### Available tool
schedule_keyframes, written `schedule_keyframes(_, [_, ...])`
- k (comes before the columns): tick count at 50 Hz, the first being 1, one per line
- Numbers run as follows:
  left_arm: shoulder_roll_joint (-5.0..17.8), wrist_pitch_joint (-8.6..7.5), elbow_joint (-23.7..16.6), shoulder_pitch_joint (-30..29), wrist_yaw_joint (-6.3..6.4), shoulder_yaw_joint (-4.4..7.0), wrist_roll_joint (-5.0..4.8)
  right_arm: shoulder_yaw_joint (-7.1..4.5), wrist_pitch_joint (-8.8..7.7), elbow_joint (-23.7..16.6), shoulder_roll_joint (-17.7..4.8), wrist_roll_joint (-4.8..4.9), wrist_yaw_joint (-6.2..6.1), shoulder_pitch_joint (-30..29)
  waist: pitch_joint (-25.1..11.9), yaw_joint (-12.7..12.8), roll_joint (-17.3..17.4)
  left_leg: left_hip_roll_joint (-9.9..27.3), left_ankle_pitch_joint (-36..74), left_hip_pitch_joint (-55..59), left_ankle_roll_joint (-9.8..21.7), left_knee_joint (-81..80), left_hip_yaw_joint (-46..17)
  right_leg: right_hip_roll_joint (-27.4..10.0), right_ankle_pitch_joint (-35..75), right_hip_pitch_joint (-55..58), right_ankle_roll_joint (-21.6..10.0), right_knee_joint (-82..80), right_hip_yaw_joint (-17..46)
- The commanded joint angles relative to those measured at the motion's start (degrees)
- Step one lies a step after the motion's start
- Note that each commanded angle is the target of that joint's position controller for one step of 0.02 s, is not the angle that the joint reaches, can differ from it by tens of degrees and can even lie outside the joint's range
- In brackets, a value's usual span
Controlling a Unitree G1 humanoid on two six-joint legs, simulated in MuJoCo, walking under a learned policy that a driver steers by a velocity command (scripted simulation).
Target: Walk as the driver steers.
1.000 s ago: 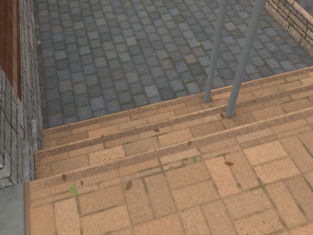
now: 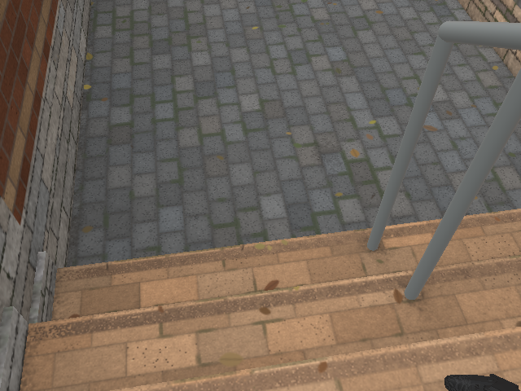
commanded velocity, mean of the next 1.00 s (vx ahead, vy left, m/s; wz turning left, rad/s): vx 0.12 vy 0.00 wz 0.49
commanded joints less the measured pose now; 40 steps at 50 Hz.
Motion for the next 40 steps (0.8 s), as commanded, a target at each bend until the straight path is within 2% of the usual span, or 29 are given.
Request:
schedule_keyframes(1, [10.9,-0.56,-4.8,-2.4,0.65,1.88,0.07,-5.99,0.78,-0.2,-14.3,-0.11,-1.87,19.9,-12.2,-13.7,-0.1,-0.9,4.6,35.9,6.4,-3.8,-6.2,-8.8,52.5,-19.7,-3.3,36.3,2.7])
schedule_keyframes(2, [2.2,-1.79,-7.9,4.4,-0.25,-0.73,2.89,-6.26,0.25,-1.8,-20.6,-0.61,-2.42,15.7,-18.3,-4.5,15.1,15.9,13.3,52.7,18.7,-7.6,-39.1,4.5,-8.0,-43.4,1.3,60.3,8.6])
schedule_keyframes(3, [7.8,-3.49,-8.2,-0.8,-0.84,0.02,0.96,-5.41,-0.35,-3.4,-16.8,-0.82,-1.91,18.3,-28.3,-9.6,7.6,19.6,14.5,54.4,21.2,-14.3,-48.9,5.0,-9.4,-46.0,0.9,65.9,22.0])
schedule_keyframes(4, [9.5,-3.77,-9.8,-5.7,-0.80,0.49,-0.78,-4.61,-0.82,-3.3,-14.0,-0.98,-1.71,15.1,-20.3,-9.2,3.7,17.8,19.9,48.4,17.5,-14.3,-38.8,2.1,-5.2,-48.6,-0.1,63.5,22.6])
schedule_keyframes(5, [8.5,-3.85,-9.9,-7.2,-0.05,0.17,-0.13,-4.07,-1.06,-3.0,-11.6,-0.19,-1.82,12.2,-12.9,-6.9,-1.4,14.4,24.7,39.4,14.5,-13.4,-31.1,-0.1,-1.3,-48.4,-0.3,58.5,21.5])
schedule_keyframes(6, [8.6,-3.41,-9.3,-7.5,0.75,0.49,1.05,-3.57,-0.93,-3.4,-9.9,0.06,-2.14,9.3,-9.0,-4.8,-2.7,11.9,27.9,31.7,12.2,-13.6,-25.8,-1.7,1.2,-46.2,0.0,54.5,20.8])
schedule_keyframes(7, [9.2,-2.48,-9.0,-6.3,0.98,0.90,1.24,-3.12,-0.81,-4.0,-8.8,-0.72,-2.47,7.6,-7.9,-2.8,-1.7,10.3,29.3,25.5,11.4,-15.2,-22.8,-2.6,3.4,-42.1,0.1,52.3,21.1])
schedule_keyframes(8, [9.4,-1.56,-8.9,-5.4,0.96,0.90,1.68,-3.26,-0.97,-4.1,-9.4,-1.55,-2.51,7.1,-7.6,-2.0,0.1,9.3,33.3,22.0,11.4,-15.7,-21.5,-2.1,5.1,-39.6,0.6,50.5,20.8])
schedule_keyframes(9, [8.8,-0.95,-8.5,-4.5,1.24,0.85,1.91,-3.44,-1.09,-3.7,-10.0,-1.61,-2.71,7.3,-7.6,-1.5,0.4,8.8,37.8,20.2,11.4,-15.7,-20.1,-1.6,5.7,-38.6,1.4,48.4,20.1])
schedule_keyframes(11, [7.2,-0.06,-8.7,-5.2,1.98,0.24,2.22,-3.90,-1.05,-2.6,-11.5,-1.40,-3.30,8.4,-8.6,-1.2,0.2,7.4,42.3,18.6,10.6,-14.7,-18.0,-0.4,8.3,-38.4,2.5,43.5,19.6])
schedule_keyframes(13, [6.9,0.73,-9.5,-7.7,2.58,-0.07,2.34,-4.04,0.10,-1.9,-12.0,-0.87,-4.36,9.2,-9.8,-1.9,1.3,6.0,43.0,20.3,9.0,-12.4,-17.8,0.3,12.0,-40.3,3.4,38.0,20.2])
schedule_keyframes(14, [6.0,0.92,-10.2,-9.5,2.52,-0.33,2.24,-3.85,1.01,-1.7,-11.3,-0.48,-4.98,9.5,-10.6,-2.2,1.9,5.0,40.5,21.2,8.1,-11.4,-17.5,0.6,15.0,-40.7,3.4,34.6,20.3])
schedule_keyframes(16, [5.9,0.98,-10.9,-12.8,1.90,-0.51,2.09,-3.68,2.43,-1.9,-11.2,-0.32,-6.12,9.6,-11.0,-3.4,3.3,4.1,34.1,21.2,6.2,-10.5,-19.0,1.7,19.4,-39.9,3.1,28.8,20.6])
schedule_keyframes(19, [6.3,0.81,-12.6,-17.3,0.44,-0.55,2.17,-3.71,3.95,-2.6,-12.2,-0.93,-7.22,9.4,-10.6,-4.6,4.6,4.9,26.1,22.2,5.8,-9.4,-24.2,2.5,20.3,-39.9,2.0,24.7,22.0])
schedule_keyframes(21, [6.8,0.48,-13.1,-18.7,-0.16,-0.48,2.11,-3.45,4.43,-3.2,-12.0,-1.02,-7.28,9.4,-9.4,-5.1,5.2,5.8,22.5,23.3,6.6,-8.1,-28.1,2.9,16.8,-40.3,1.2,22.5,22.9])
schedule_keyframes(23, [7.3,-0.04,-13.4,-18.7,-0.55,-0.28,2.11,-3.26,4.61,-3.8,-11.9,-0.73,-7.21,9.2,-8.3,-5.0,6.4,6.0,20.1,24.2,6.7,-7.2,-31.8,3.2,13.8,-38.8,0.2,19.1,23.5])
schedule_keyframes(25, [7.2,-0.59,-13.0,-16.1,-0.82,-0.09,1.83,-2.99,4.68,-4.8,-11.5,-0.11,-7.07,7.0,-7.3,-3.0,7.8,4.3,15.4,23.0,5.1,-6.4,-34.1,3.4,16.0,-32.1,-1.2,11.1,22.8])
schedule_keyframes(26, [7.1,-0.82,-12.4,-14.1,-0.81,0.08,1.97,-2.75,4.71,-5.5,-11.0,0.22,-6.95,5.4,-7.1,-1.4,7.4,2.2,10.2,20.6,3.0,-5.0,-33.3,2.6,24.6,-25.7,-2.3,3.7,21.9])
schedule_keyframes(27, [9.5,-0.68,-12.8,-12.9,-0.47,0.58,2.60,-2.07,4.63,-6.2,-8.8,-0.43,-6.73,7.4,-9.6,-2.5,1.9,-0.5,-3.6,16.2,0.2,0.8,-30.3,-5.6,36.2,-16.9,-5.2,2.5,28.0])
schedule_keyframes(28, [12.9,0.29,-12.9,-13.7,-0.36,1.24,3.62,-1.81,4.62,-5.7,-7.3,0.08,-6.71,14.1,-10.4,-6.4,-15.5,-10.4,-31.5,6.2,-4.2,14.3,-19.7,-17.5,54.5,-9.4,-14.5,2.2,40.6])
schedule_keyframes(29, [11.3,0.94,-12.2,-10.4,-0.68,1.06,3.56,-2.77,4.30,-5.6,-11.6,-0.25,-6.57,15.2,-11.8,-4.5,-18.8,-10.3,-38.3,0.2,-7.3,27.0,-16.0,-22.8,51.4,-8.9,-20.3,0.0,50.8])
schedule_keyframes(30, [8.9,1.30,-13.1,-11.7,-0.61,0.37,2.85,-4.10,4.39,-4.4,-14.9,0.04,-6.53,13.8,-9.4,-4.1,-11.5,-7.4,-33.1,-1.8,-9.2,34.6,-15.1,-21.0,46.3,-11.4,-19.3,0.4,46.0])
schedule_keyframes(31, [7.3,1.82,-13.7,-13.7,-0.38,-0.13,2.63,-4.41,5.13,-3.6,-15.0,0.44,-6.83,12.3,-7.4,-4.4,-7.7,-6.4,-29.0,-1.8,-10.3,37.5,-13.6,-17.1,42.5,-14.1,-16.9,0.5,39.5])
schedule_keyframes(32, [6.4,2.22,-14.1,-15.5,-0.16,-0.54,2.24,-4.36,6.02,-3.4,-14.3,0.59,-7.14,12.1,-6.0,-4.7,-6.8,-5.4,-26.1,-1.8,-11.0,39.3,-13.0,-14.8,39.1,-16.0,-15.6,-0.2,35.2])
schedule_keyframes(34, [6.7,2.98,-13.8,-16.9,0.04,-0.70,2.66,-3.38,6.82,-3.9,-10.9,0.98,-6.97,11.4,-4.8,-5.1,-8.2,-4.2,-21.9,0.8,-11.4,38.9,-9.3,-10.9,36.0,-19.6,-14.8,-2.4,28.6])
schedule_keyframes(36, [6.3,3.58,-12.8,-15.6,0.08,-0.77,2.84,-2.45,6.74,-4.8,-8.5,1.07,-6.92,9.8,-5.8,-3.8,-9.7,-3.7,-21.1,1.7,-11.7,32.6,-7.7,-9.9,33.7,-17.1,-15.4,-3.0,26.2])
schedule_keyframes(37, [6.7,3.90,-12.5,-15.1,0.06,-0.74,2.76,-2.41,6.60,-4.8,-8.9,1.02,-7.18,9.2,-6.3,-3.2,-10.4,-3.3,-22.1,2.5,-11.7,29.2,-7.1,-10.4,33.7,-15.5,-15.4,-2.8,26.0])
schedule_keyframes(40, [8.6,4.61,-11.5,-14.8,-0.10,-0.20,2.04,-1.15,6.02,-5.3,-7.2,0.04,-6.87,7.6,-7.8,-2.0,-11.4,-1.3,-23.0,7.7,-10.8,16.5,-5.7,-11.6,30.0,-14.9,-15.8,-2.5,25.7])
Keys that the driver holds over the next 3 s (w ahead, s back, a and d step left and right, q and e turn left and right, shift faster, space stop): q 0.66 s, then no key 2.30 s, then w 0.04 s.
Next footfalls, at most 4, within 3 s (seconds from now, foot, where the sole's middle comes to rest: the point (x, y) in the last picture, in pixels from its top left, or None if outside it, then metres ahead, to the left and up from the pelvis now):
0.02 left None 0.18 0.08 -0.75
0.54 right None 0.30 -0.10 -0.75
0.94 left None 0.16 0.12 -0.75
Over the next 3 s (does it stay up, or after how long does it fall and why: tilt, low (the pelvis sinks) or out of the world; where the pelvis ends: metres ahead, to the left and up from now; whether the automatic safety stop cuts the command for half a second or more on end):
stays up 0.19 0.01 0.03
